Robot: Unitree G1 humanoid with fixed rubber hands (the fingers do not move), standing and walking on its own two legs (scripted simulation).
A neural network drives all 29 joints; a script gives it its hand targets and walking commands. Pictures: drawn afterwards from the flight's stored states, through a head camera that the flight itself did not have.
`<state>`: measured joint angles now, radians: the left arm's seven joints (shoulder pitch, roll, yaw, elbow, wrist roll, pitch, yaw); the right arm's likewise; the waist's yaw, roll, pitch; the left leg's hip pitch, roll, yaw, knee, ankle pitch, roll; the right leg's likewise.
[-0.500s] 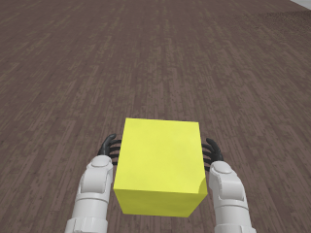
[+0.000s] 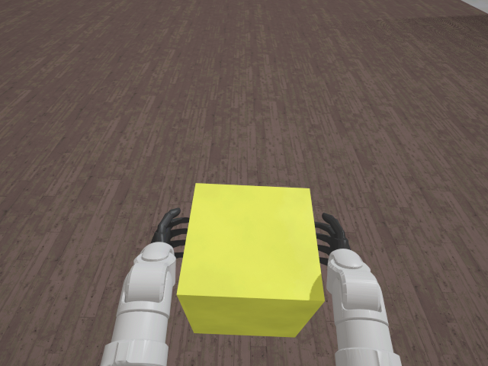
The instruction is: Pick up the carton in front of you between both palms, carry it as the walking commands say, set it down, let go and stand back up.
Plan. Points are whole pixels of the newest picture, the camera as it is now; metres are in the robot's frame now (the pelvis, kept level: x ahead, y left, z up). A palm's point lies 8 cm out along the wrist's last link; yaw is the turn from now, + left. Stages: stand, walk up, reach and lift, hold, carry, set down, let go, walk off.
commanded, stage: carry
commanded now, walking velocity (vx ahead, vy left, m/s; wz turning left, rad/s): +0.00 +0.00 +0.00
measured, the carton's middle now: (248, 265) +0.31 +0.00 -0.04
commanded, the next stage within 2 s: hold in 1.34 s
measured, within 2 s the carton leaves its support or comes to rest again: neither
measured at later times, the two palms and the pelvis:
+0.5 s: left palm (159, 255) +0.27 +0.15 +0.04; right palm (339, 261) +0.27 -0.15 +0.05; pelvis -0.01 +0.00 +0.00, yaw +0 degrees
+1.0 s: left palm (166, 256) +0.27 +0.14 +0.04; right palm (346, 261) +0.27 -0.16 +0.05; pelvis -0.01 -0.01 +0.00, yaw +0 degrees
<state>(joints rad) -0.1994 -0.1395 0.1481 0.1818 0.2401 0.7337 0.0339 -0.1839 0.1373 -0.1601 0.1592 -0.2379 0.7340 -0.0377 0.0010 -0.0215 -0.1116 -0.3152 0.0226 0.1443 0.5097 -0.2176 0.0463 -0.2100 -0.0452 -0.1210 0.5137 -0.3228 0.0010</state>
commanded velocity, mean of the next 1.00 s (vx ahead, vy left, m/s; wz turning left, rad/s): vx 0.00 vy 0.00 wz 0.00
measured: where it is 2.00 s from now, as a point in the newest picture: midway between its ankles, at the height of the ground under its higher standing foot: outside the picture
